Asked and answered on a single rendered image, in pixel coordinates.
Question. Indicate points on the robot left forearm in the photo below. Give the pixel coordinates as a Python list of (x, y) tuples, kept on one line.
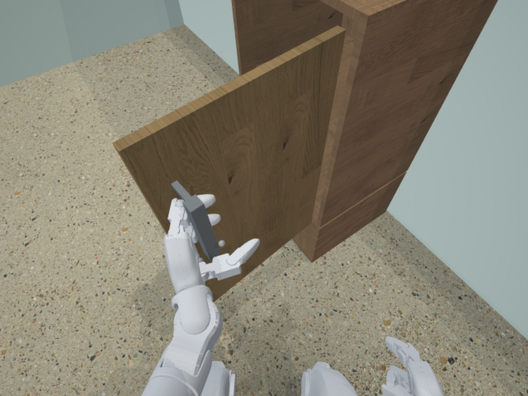
[(185, 364)]

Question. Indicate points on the right robot thigh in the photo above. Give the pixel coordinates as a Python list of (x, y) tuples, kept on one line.
[(321, 381)]

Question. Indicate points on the handle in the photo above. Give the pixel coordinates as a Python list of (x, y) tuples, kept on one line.
[(200, 221)]

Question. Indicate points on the left robot thigh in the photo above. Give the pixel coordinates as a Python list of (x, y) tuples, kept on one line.
[(220, 382)]

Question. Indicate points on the robot thigh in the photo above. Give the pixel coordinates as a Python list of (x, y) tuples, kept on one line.
[(321, 381), (220, 382)]

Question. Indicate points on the cupboard door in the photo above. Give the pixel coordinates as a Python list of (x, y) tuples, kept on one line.
[(256, 143)]

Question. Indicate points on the right robot hand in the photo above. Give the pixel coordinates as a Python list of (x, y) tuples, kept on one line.
[(419, 380)]

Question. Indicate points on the left robot hand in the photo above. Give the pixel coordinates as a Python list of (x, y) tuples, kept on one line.
[(182, 257)]

